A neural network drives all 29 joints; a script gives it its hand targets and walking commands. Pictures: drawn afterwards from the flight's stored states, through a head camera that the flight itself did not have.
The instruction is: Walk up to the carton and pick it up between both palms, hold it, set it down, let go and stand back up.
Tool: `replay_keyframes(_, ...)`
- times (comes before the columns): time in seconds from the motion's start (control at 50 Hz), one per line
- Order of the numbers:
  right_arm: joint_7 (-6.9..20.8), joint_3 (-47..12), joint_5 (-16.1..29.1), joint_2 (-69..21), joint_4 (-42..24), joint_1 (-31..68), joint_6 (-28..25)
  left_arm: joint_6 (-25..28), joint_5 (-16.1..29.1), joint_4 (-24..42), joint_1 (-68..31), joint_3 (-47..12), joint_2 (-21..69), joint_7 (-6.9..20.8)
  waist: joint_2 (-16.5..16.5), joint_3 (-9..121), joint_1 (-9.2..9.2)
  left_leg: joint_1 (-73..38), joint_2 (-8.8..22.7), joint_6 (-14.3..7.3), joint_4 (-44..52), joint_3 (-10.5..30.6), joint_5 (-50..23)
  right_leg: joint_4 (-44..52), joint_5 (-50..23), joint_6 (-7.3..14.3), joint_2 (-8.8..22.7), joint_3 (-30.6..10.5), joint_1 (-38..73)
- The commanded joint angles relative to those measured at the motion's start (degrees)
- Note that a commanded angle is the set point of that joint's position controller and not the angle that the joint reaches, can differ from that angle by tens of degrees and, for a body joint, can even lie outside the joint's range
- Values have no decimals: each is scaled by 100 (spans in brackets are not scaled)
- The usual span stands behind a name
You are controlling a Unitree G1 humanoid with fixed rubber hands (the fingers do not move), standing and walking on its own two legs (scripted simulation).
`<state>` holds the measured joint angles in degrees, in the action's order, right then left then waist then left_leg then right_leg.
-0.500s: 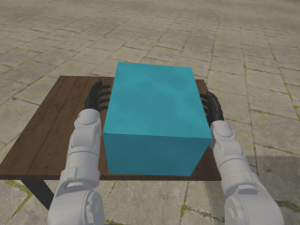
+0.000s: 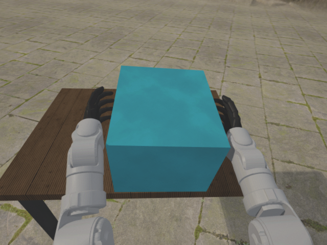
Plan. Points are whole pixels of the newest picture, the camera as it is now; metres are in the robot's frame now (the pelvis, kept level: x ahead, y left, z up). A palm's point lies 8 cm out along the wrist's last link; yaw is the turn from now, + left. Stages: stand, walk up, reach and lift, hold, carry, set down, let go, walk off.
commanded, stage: reach and lift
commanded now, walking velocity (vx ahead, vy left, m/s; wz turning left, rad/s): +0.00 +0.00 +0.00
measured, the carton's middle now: (162, 126) +0.42 +0.00 +0.11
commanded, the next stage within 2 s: hold in 0.96 s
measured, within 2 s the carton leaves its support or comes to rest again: neither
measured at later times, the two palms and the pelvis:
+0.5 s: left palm (92, 113) +0.37 +0.16 +0.20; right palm (235, 122) +0.36 -0.17 +0.18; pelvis +0.00 +0.00 +0.00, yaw +0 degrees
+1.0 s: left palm (89, 108) +0.37 +0.16 +0.21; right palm (235, 115) +0.37 -0.17 +0.19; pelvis +0.00 +0.00 +0.00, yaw +0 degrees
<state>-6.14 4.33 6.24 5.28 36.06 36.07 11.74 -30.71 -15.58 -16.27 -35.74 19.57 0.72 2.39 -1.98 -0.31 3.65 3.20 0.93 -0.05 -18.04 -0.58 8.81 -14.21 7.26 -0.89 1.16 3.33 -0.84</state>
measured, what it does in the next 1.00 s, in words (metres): stands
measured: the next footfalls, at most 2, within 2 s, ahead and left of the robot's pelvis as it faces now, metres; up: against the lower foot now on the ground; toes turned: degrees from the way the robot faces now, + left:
none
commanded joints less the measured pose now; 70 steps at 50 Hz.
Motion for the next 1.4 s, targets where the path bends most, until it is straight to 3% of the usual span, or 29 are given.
replay_keyframes(0.0,458,-1858,353,-3140,-1887,4104,-339,9,618,528,-2806,-2611,2966,784,116,1986,62,-511,-404,47,90,-198,-1194,16,-1056,-102,-404,106,611)
replay_keyframes(0.04,457,-1714,280,-3032,-1633,4021,-267,-77,459,304,-2762,-2437,2873,862,165,1583,103,-462,-406,23,174,-203,-913,97,-723,-96,-393,119,453)
replay_keyframes(0.1,484,-1751,365,-3037,-1825,4214,-256,-143,544,494,-2911,-2575,3007,839,236,1753,112,-506,-385,44,180,-183,-883,92,-556,-51,-431,188,378)
replay_keyframes(0.16,464,-1894,462,-3156,-2127,4423,-238,-145,695,702,-3065,-2736,3063,812,169,2055,106,-593,-392,60,124,-191,-1078,47,-765,-80,-450,182,462)
replay_keyframes(0.2,430,-1909,521,-3086,-2160,4375,-177,-247,640,511,-2799,-2687,3042,817,213,1939,131,-605,-402,69,78,-176,-1229,60,-899,-70,-443,164,484)
replay_keyframes(0.28,458,-1686,434,-2980,-1641,4144,-23,-352,460,474,-2972,-2445,2897,899,223,1547,121,-512,-378,43,217,-199,-839,132,-429,-51,-417,170,359)
replay_keyframes(0.36,455,-1967,693,-3031,-2252,4476,-76,-368,653,792,-2955,-2702,2997,848,249,2074,66,-703,-372,100,74,-164,-1364,50,-877,-52,-486,174,509)
replay_keyframes(0.42,430,-1754,550,-2935,-1885,4370,24,-404,548,511,-3039,-2562,2869,862,272,1600,149,-496,-385,86,159,-168,-960,104,-511,-68,-461,183,334)
replay_keyframes(0.46,471,-1793,597,-2983,-1760,4363,68,-443,506,614,-3054,-2500,2883,875,276,1611,59,-496,-365,56,192,-187,-920,101,-456,-46,-463,174,374)
replay_keyframes(0.48,484,-1735,591,-2929,-1699,4325,70,-452,523,618,-3110,-2539,2899,866,340,1632,111,-561,-363,91,204,-187,-915,125,-393,-18,-464,193,329)
replay_keyframes(0.52,457,-1836,640,-2968,-2040,4537,40,-442,630,701,-3122,-2677,2942,850,268,1875,89,-635,-369,108,137,-176,-1112,98,-602,-57,-485,200,387)
replay_keyframes(0.62,433,-1838,675,-2970,-2100,4588,119,-500,646,612,-3063,-2569,2880,874,122,1905,110,-615,-370,34,133,-165,-1092,109,-701,-87,-471,161,447)
replay_keyframes(0.7,393,-1743,651,-3005,-1894,4557,194,-522,542,537,-3227,-2429,2717,956,153,1682,120,-476,-404,5,195,-198,-778,140,-582,-113,-405,132,500)
replay_keyframes(0.76,379,-1841,762,-3048,-2008,4650,203,-516,676,750,-3357,-2661,2903,915,293,1948,134,-580,-410,86,132,-165,-1105,80,-771,-93,-442,153,527)
replay_keyframes(0.88,296,-1959,850,-3019,-2050,4412,350,-596,658,834,-3151,-2577,2767,962,230,1874,179,-632,-429,89,81,-185,-1318,53,-1167,-144,-436,128,695)
replay_keyframes(0.96,284,-1884,853,-3021,-2086,4576,423,-655,653,771,-3285,-2521,2707,989,177,1818,167,-538,-416,52,138,-161,-1067,105,-889,-131,-422,106,638)
replay_keyframes(1.04,236,-2138,1071,-3062,-2377,4572,490,-692,725,1087,-3235,-2665,2760,966,211,1977,144,-668,-430,139,18,-136,-1618,22,-1421,-137,-474,98,826)
replay_keyframes(1.18,266,-2046,1113,-2925,-2174,4531,714,-903,665,1188,-3395,-2648,2773,998,302,1697,161,-588,-369,145,139,-148,-1181,129,-719,-43,-507,74,581)
replay_keyframes(1.22,249,-2143,1197,-2999,-2435,4559,748,-955,730,1348,-3294,-2727,2779,993,242,1845,171,-619,-382,145,75,-137,-1470,84,-1060,-56,-524,36,758)
replay_keyframes(1.3,284,-2127,1256,-2918,-2443,4608,860,-1055,745,1479,-3387,-2765,2830,979,393,1819,158,-602,-343,187,111,-119,-1362,98,-801,-15,-539,24,607)
replay_keyframes(1.38,335,-1935,1151,-2868,-2121,4841,958,-1147,629,1178,-3609,-2598,2744,1031,328,1609,113,-333,-330,115,249,-148,-714,162,-319,27,-504,-34,528)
